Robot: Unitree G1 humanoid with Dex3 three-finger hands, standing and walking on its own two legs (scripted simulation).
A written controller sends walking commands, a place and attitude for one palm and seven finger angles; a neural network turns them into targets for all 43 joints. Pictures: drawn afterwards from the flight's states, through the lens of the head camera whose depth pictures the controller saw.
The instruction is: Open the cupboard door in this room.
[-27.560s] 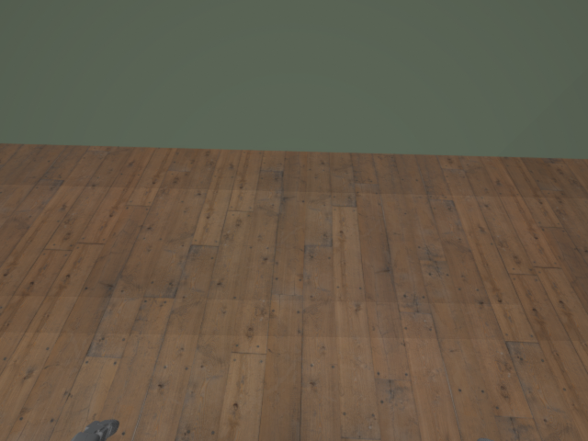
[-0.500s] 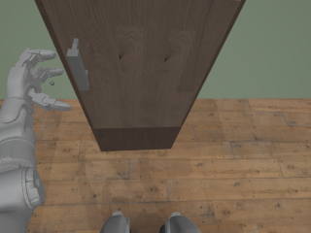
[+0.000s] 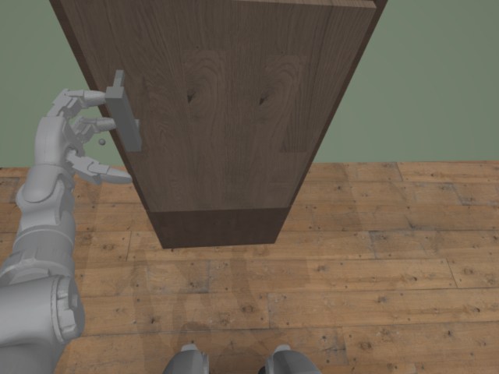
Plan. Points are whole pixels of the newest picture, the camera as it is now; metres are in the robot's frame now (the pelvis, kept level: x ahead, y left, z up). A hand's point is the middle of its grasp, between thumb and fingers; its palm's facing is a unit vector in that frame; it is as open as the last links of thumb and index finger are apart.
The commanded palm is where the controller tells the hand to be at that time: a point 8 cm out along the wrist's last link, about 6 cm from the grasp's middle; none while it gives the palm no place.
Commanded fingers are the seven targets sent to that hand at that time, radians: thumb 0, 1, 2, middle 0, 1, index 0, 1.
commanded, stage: slide the fingers in behind the handle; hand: left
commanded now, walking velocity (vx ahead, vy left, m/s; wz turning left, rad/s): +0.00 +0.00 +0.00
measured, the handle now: (127, 112) +0.51 +0.19 +0.08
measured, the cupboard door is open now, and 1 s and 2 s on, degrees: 0 0 0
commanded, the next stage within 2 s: close the thumb around the handle in 1.12 s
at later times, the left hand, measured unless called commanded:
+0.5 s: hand (120, 140) +0.47 +0.19 +0.07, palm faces +0.03 -1.00 +0.02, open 14.0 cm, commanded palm +0.44 +0.23 +0.08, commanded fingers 0.00 -0.50 0.30 -0.30 -1.20 -0.30 -1.20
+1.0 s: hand (138, 137) +0.47 +0.17 +0.07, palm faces +0.04 -1.00 -0.02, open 13.8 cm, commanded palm +0.44 +0.21 +0.08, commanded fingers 0.00 -0.50 0.30 -0.30 -1.20 -0.30 -1.20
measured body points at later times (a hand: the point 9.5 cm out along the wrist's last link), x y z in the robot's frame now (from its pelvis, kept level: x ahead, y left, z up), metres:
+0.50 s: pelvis +0.00 -0.01 +0.00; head +0.10 +0.02 +0.44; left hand +0.46 +0.25 +0.07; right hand +0.03 -0.27 -0.11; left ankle +0.01 +0.09 -0.68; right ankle +0.00 -0.12 -0.68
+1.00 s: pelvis +0.00 -0.01 +0.00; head +0.09 +0.00 +0.44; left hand +0.46 +0.22 +0.08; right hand +0.04 -0.27 -0.12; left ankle +0.01 +0.09 -0.68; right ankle +0.00 -0.12 -0.68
